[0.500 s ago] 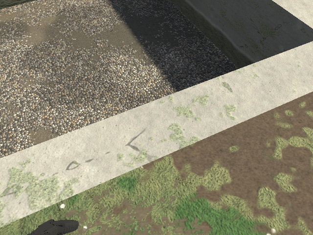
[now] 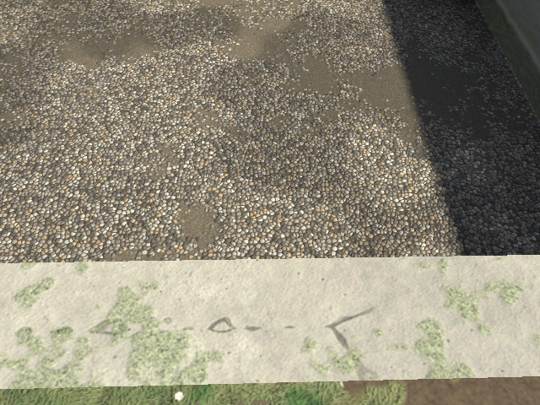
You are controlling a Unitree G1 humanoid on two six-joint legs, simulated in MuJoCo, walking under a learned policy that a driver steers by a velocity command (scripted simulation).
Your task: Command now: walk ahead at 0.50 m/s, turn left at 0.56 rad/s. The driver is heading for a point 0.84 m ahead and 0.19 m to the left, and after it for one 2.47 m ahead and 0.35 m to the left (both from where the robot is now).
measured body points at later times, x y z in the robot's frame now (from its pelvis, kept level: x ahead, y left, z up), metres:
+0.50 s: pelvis +0.28 +0.02 -0.01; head +0.30 +0.03 +0.44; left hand +0.42 +0.32 -0.08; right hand +0.40 -0.24 -0.12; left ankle +0.15 +0.10 -0.72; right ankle +0.44 -0.06 -0.73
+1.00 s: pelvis +0.45 +0.14 -0.01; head +0.44 +0.16 +0.44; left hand +0.34 +0.39 -0.15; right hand +0.68 -0.02 -0.10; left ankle +0.46 +0.25 -0.72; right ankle +0.45 -0.05 -0.67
